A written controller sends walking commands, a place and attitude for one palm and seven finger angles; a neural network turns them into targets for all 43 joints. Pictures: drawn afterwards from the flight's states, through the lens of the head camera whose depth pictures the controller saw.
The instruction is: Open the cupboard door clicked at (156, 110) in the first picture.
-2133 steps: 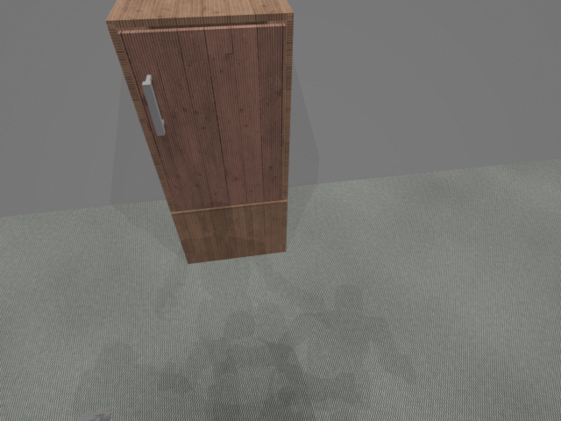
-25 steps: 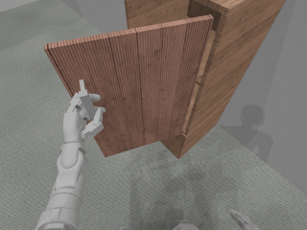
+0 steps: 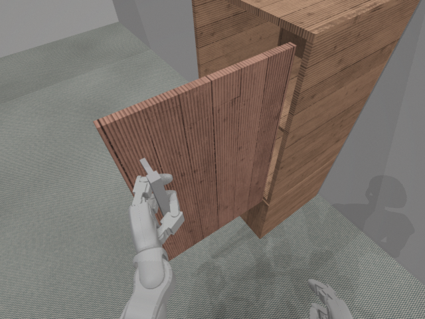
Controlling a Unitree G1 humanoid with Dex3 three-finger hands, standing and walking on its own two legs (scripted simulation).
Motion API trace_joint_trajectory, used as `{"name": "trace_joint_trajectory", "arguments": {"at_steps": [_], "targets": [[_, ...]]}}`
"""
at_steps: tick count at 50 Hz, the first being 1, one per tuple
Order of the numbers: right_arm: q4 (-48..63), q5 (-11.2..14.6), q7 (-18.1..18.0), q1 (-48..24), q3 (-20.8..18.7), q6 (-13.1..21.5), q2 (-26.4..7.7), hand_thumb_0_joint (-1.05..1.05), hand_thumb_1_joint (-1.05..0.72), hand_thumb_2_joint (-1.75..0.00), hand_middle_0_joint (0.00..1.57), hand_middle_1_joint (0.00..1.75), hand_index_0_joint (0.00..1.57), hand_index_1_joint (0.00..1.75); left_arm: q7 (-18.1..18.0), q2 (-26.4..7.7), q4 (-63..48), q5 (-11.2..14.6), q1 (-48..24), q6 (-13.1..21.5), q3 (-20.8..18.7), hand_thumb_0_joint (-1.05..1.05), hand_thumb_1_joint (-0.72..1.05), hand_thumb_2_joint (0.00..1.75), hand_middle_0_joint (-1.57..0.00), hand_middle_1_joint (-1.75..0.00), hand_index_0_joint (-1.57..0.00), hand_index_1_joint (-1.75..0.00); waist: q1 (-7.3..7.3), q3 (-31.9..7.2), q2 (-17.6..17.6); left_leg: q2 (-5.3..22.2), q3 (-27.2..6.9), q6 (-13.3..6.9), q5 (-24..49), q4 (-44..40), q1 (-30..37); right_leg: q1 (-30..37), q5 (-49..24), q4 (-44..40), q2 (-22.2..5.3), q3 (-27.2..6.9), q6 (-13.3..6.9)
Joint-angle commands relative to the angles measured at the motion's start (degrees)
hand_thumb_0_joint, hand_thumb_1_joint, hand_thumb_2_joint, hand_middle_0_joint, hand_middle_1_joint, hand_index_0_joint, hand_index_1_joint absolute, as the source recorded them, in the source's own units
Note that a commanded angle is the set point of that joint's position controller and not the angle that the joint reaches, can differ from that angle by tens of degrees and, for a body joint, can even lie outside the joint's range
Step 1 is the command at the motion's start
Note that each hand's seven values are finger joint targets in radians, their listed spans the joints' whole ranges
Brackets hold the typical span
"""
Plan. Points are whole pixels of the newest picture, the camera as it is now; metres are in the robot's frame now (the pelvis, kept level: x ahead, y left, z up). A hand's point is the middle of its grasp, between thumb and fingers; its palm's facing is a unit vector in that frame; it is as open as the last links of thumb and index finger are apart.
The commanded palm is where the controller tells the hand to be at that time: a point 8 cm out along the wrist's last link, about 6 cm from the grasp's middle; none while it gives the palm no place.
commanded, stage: open thumb and fingers to let go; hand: left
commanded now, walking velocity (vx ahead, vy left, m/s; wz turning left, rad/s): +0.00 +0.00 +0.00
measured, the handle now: (157, 191) +0.34 +0.13 +0.05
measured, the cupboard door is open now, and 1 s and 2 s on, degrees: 88 89 91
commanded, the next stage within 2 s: slide the hand sideways off the handle in 0.88 s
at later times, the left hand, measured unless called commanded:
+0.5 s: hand (179, 219) +0.28 +0.08 +0.06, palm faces +0.31 -0.95 +0.00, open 11.0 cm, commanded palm +0.25 +0.13 +0.05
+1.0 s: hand (180, 218) +0.28 +0.07 +0.06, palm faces +0.28 -0.96 -0.01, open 15.0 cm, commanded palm +0.25 +0.12 +0.05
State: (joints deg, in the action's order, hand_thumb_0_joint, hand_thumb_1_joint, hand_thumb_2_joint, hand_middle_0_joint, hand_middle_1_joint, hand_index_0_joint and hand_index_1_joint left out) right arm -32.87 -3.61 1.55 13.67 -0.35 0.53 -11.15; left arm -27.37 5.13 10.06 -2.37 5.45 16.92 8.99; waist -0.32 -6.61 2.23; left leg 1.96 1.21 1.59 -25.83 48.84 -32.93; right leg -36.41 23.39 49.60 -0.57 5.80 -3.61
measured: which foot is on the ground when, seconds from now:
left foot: down 0.00-1.00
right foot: down 0.00-1.00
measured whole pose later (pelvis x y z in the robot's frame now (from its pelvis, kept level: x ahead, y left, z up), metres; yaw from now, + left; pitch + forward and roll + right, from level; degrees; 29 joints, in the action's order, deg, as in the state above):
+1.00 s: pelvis -0.03 +0.02 -0.01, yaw +0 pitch +9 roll +0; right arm -34.5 -4.0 0.1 11.2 0.7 1.1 -10.6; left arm -31.0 5.4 16.9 -4.2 -3.0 17.3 12.9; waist 0.1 -5.5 2.0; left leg 0.7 1.4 0.1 -25.0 52.5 -36.1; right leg -38.9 21.8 52.1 -1.9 5.4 -2.5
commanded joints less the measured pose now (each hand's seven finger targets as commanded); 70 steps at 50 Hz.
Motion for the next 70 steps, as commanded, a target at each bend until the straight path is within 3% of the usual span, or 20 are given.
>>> {"name": "trace_joint_trajectory", "arguments": {"at_steps": [1, 3, 4, 9, 14, 23, 25, 33, 43, 49, 50, 51, 53, 56, 57, 59, 62, 66, 67, 70], "targets": [[9.3, -0.06, -0.29, -4.59, -1.57, 3.62, -4.59, 0.0, -0.9, -0.9, 0.2, 0.3, 0.2, 0.3, -1.73, 2.38, -17.99, -3.37, -4.53, 4.55, 4.64, 0.0, 0.9, 0.9, -0.4, -1.35, -0.4, -1.35, -0.61, -12.24, -7.73, -2.7, -0.44, -1.9, 13.36, -3.26, -0.09, 14.79, -21.03, -8.29, -1.89, -6.69, 2.9], [8.05, -0.46, -0.9, -5.13, -1.39, 3.71, -4.65, 0.0, -0.9, -0.9, 0.2, 0.3, 0.2, 0.3, -3.38, 0.45, -16.43, -5.64, -11.98, 4.58, 3.88, 0.0, 0.9, 0.9, -0.4, -1.35, -0.4, -1.35, -1.78, -9.9, -7.74, -2.79, -0.85, -2.07, 10.85, -2.16, -1.35, 11.21, -15.35, -8.64, -2.2, -7.41, 2.81], [7.74, -0.61, -1.18, -5.79, -1.36, 4.01, -4.24, 0.0, -0.9, -0.9, 0.2, 0.3, 0.2, 0.3, -3.89, 0.6, -15.42, -5.55, -12.88, 4.72, 3.23, 0.0, 0.83, 0.87, -0.4, -1.34, -0.4, -1.34, -1.23, -10.42, -7.3, -3.03, -0.73, -2.11, 9.64, -1.65, -1.73, 10.88, -12.73, -9.11, -2.37, -8.09, 2.94], [6.87, -0.15, -2.09, -6.64, -1.24, 4.02, -4.01, 0.0, -0.9, -0.9, 0.2, 0.3, 0.2, 0.3, -2.84, -0.96, -13.17, -3.08, -13.23, 4.68, 0.41, 0.0, 0.48, 0.72, -0.37, -1.3, -0.37, -1.3, -0.25, -12.74, -8.13, -3.54, -0.71, -1.92, 9.22, -1.6, -2.52, 14.31, -13.41, -10.47, -3.44, -10.53, 3.43], [6.87, -0.11, -2.27, -6.48, -1.19, 3.84, -4.3, 0.0, -0.9, -0.9, 0.2, 0.3, 0.2, 0.3, -0.6, -0.04, -11.67, -1.27, -13.47, 4.48, 0.61, 0.0, 0.13, 0.57, -0.35, -1.27, -0.35, -1.27, -0.42, -13.09, -9.0, -3.33, -0.89, -1.91, 10.06, -2.03, -2.13, 14.92, -16.23, -10.08, -3.43, -9.89, 3.77], [7.19, -0.09, -2.12, -7.06, -1.01, 3.7, -4.47, 0.0, -0.9, -0.9, 0.2, 0.3, 0.2, 0.3, -0.16, -1.58, -9.42, -0.92, -15.44, 5.16, -1.26, 0.0, -0.5, 0.3, -0.3, -1.2, -0.3, -1.2, 0.1, -10.88, -9.23, -3.39, -0.9, -2.08, 7.2, -2.52, -3.15, 12.92, -7.96, -11.25, -3.33, -10.03, 3.29], [7.28, 0.0, -2.1, -7.42, -0.89, 3.61, -4.41, 0.0, -0.9, -0.9, 0.2, 0.3, 0.2, 0.3, -0.19, -0.31, -9.0, -0.99, -16.97, 5.16, 0.01, 0.0, -0.5, 0.3, -0.3, -1.2, -0.3, -1.2, -0.11, -10.22, -7.37, -3.45, -0.75, -2.15, 6.62, -2.7, -2.51, 11.35, -5.73, -11.28, -2.99, -9.36, 2.89], [7.6, -0.13, -1.69, -7.11, -1.09, 3.76, -4.78, 0.0, -0.9, -0.9, 0.2, 0.3, 0.2, 0.3, -2.4, 1.77, -7.08, -2.08, -19.12, 4.7, 1.59, 0.0, -0.5, 0.3, -0.23, -0.8, -0.23, -0.8, 0.08, -12.0, -7.1, -3.03, -1.14, -2.17, 7.05, -3.62, -1.49, 9.17, -6.03, -8.05, -1.39, -5.41, 2.11], [7.6, -0.22, -1.77, -7.63, -0.79, 3.17, -4.76, 0.0, -0.9, -0.9, 0.2, 0.3, 0.2, 0.3, -4.67, 2.27, -5.55, -2.7, -21.64, 3.44, 1.38, 0.0, -0.5, 0.3, -0.15, -0.3, -0.15, -0.3, 0.38, -11.17, -7.28, -2.91, -1.29, -2.15, 5.73, -4.36, -1.83, 8.14, -3.24, -8.11, -0.87, -4.75, 1.84], [7.18, -0.14, -1.65, -8.03, -0.59, 3.23, -4.78, 0.0, -0.9, -0.9, 0.2, 0.3, 0.2, 0.3, -5.5, 4.24, -5.42, -2.47, -25.86, 3.27, 3.05, 0.0, -0.5, 0.3, -0.15, -0.3, -0.15, -0.3, -0.76, -10.92, -6.72, -2.86, -1.62, -2.13, 4.22, -4.29, -1.42, 6.4, -1.12, -8.0, -0.74, -4.24, 1.92], [5.47, -0.01, -1.63, -3.9, -0.6, 3.54, -6.77, 0.0, -0.9, -0.9, 0.2, 0.3, 0.2, 0.3, 6.65, -1.03, -6.07, -9.43, -24.72, 5.24, 14.26, 0.0, -0.5, 0.3, -0.15, -0.3, -0.15, -0.3, -5.09, -9.51, -8.28, -2.52, -1.32, -3.13, 5.98, -3.17, 0.47, 5.01, -7.65, -6.65, -0.87, -5.2, 1.72], [7.15, 0.6, -1.95, -3.32, -1.05, 3.93, -6.75, 0.0, -0.9, -0.9, 0.2, 0.3, 0.2, 0.3, 13.04, -5.31, -8.33, -7.28, -26.61, 7.28, 9.59, 0.0, -0.5, 0.3, -0.15, -0.3, -0.15, -0.3, -3.52, -12.92, -6.93, -2.79, -1.48, -3.46, 7.52, -2.51, -0.51, 7.1, -11.1, -5.5, -1.28, -5.39, 1.5], [8.58, 1.68, -2.42, -3.37, -1.11, 4.55, -6.85, 0.0, -0.9, -0.9, 0.2, 0.3, 0.2, 0.3, 22.77, -6.93, -11.24, -4.3, -24.82, 8.62, 9.72, 0.0, -0.5, 0.3, -0.15, -0.3, -0.15, -0.3, -2.58, -16.46, -3.22, -2.87, -1.31, -3.3, 9.32, -2.32, 1.19, 9.01, -13.87, -4.29, -1.36, -5.83, 1.25], [10.92, 4.0, -3.11, -4.1, -0.14, 6.02, -7.07, 0.0, -0.9, -0.9, 0.2, 0.3, 0.2, 0.3, 32.65, -4.38, -10.51, 5.61, -23.36, 5.71, 9.45, 0.0, -0.5, 0.3, -0.15, -0.3, -0.15, -0.3, -2.94, -10.97, -4.2, -3.06, -2.08, -3.12, 5.09, -4.34, 1.07, 8.01, -7.64, -6.96, -0.74, -4.98, 1.63], [11.29, 4.55, -3.15, -4.49, 0.17, 6.57, -7.07, 0.0, -0.9, -0.9, 0.2, 0.3, 0.2, 0.3, 33.21, -2.43, -10.25, 8.47, -22.77, 4.35, 9.17, 0.0, -0.5, 0.3, -0.15, -0.3, -0.15, -0.3, -2.95, -9.82, -4.77, -3.01, -2.45, -2.99, 4.03, -5.13, 1.17, 7.47, -5.15, -7.74, -0.52, -4.46, 1.71], [11.46, 4.79, -3.12, -4.46, 0.24, 7.17, -7.75, 0.0, -0.9, -0.9, 0.2, 0.3, 0.2, 0.3, 31.8, -4.16, -9.2, 10.89, -19.43, 2.76, 4.9, 0.0, -0.5, 0.3, -0.15, -0.3, -0.15, -0.3, -1.61, -7.49, -7.47, -2.92, -3.04, -2.51, 1.94, -6.16, -0.1, 6.39, -0.95, -8.11, -0.42, -3.53, 1.98], [12.62, 4.24, -2.18, -3.93, -0.21, 7.85, -7.81, 0.0, -0.9, -0.9, 0.2, 0.3, 0.2, 0.3, 28.26, -6.37, -13.04, 8.64, -13.71, 2.84, 2.56, 0.0, -0.5, 0.3, -0.15, -0.3, -0.15, -0.3, 0.51, -10.1, -5.81, -2.98, -2.94, -2.38, 5.24, -6.16, 0.66, 7.52, -4.01, -6.01, -0.42, -2.91, 1.58], [13.58, 3.67, -1.16, -3.03, -0.49, 7.48, -7.7, 0.0, -0.9, -0.9, 0.2, 0.3, 0.2, 0.3, 26.39, -8.28, -16.01, 5.39, -8.99, 3.45, 1.95, 0.0, -0.5, 0.3, -0.15, -0.3, -0.15, -0.3, 0.19, -9.32, -7.32, -2.72, -2.13, -2.48, 6.37, -4.67, -0.92, 7.14, -6.22, -4.88, -0.53, -3.49, 1.72], [13.67, 3.54, -1.14, -2.93, -0.64, 7.29, -7.9, 0.0, -0.9, -0.9, 0.2, 0.3, 0.2, 0.3, 26.26, -10.21, -16.62, 4.93, -7.11, 3.52, 0.18, 0.0, -0.5, 0.3, -0.15, -0.3, -0.15, -0.3, 0.94, -9.52, -6.6, -2.75, -2.09, -2.46, 6.95, -4.56, -1.51, 7.83, -6.65, -4.61, -0.48, -3.73, 1.48], [14.59, 3.57, -1.25, -3.19, -0.49, 6.85, -7.58, 0.0, -0.9, -0.9, 0.2, 0.3, 0.2, 0.3, 26.8, -10.78, -19.84, 4.65, -6.02, 3.46, -0.15, 0.0, -0.5, 0.3, -0.15, -0.3, -0.15, -0.3, 0.43, -9.08, -4.51, -2.77, -1.71, -2.43, 6.7, -3.79, -1.73, 7.04, -6.96, -4.04, -0.45, -3.96, 1.51]]}}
